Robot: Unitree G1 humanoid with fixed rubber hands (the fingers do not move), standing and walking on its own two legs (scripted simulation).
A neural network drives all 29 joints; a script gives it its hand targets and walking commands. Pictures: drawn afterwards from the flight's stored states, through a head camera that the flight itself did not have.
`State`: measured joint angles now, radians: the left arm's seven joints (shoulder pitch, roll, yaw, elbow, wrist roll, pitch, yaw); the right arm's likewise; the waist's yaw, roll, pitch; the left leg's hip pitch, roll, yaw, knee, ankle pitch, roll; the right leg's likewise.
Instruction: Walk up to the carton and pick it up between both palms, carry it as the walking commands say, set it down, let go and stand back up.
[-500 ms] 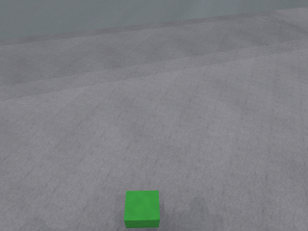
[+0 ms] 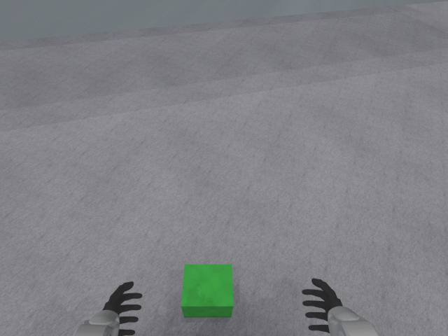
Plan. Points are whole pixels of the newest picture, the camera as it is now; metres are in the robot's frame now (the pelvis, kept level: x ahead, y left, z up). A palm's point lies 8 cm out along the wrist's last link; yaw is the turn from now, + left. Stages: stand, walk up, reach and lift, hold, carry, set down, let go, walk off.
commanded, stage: reach and lift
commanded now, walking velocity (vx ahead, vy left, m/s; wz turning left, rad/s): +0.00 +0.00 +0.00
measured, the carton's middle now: (208, 291) +0.40 +0.05 -0.67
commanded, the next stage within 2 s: none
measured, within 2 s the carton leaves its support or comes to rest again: neither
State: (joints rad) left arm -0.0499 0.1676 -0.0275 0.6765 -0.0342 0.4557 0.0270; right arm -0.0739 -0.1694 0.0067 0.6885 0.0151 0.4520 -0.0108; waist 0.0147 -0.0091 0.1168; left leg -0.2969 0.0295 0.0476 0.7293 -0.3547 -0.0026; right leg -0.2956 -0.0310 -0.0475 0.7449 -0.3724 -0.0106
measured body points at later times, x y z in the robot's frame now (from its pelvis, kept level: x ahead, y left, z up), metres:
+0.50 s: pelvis -0.04 +0.02 -0.05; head +0.09 +0.03 +0.38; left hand +0.22 +0.23 -0.17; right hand +0.23 -0.18 -0.16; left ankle +0.03 +0.13 -0.71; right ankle +0.02 -0.11 -0.71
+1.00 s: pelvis -0.08 +0.01 -0.09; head +0.17 +0.02 +0.27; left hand +0.37 +0.20 -0.21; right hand +0.37 -0.14 -0.21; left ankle +0.03 +0.13 -0.71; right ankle +0.02 -0.11 -0.71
